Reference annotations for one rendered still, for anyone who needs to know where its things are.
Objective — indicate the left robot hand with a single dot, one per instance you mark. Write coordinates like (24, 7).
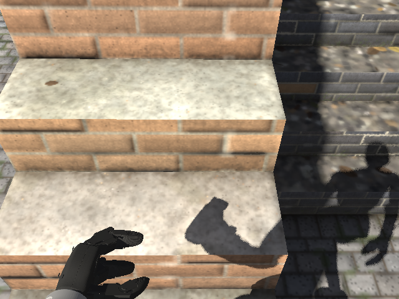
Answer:
(85, 270)

